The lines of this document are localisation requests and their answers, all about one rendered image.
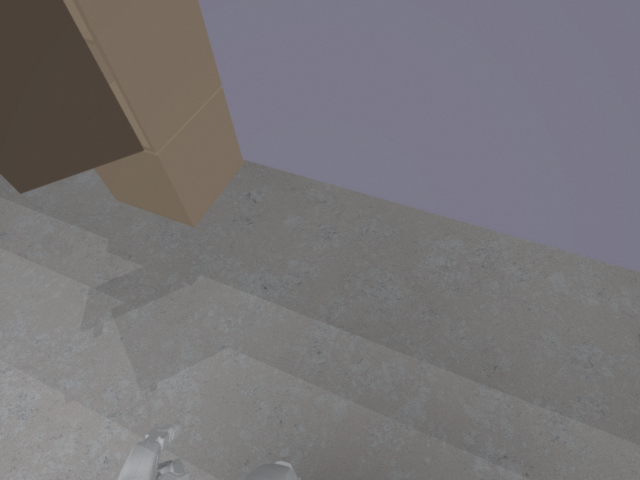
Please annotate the left robot shin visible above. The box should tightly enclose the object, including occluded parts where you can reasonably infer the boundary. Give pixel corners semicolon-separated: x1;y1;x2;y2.
275;461;293;470

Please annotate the cupboard door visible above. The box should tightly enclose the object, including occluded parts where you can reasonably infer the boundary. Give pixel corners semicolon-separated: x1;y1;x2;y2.
0;0;144;194

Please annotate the robot left hand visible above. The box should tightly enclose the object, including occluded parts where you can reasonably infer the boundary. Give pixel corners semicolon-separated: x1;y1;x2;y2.
118;423;190;480

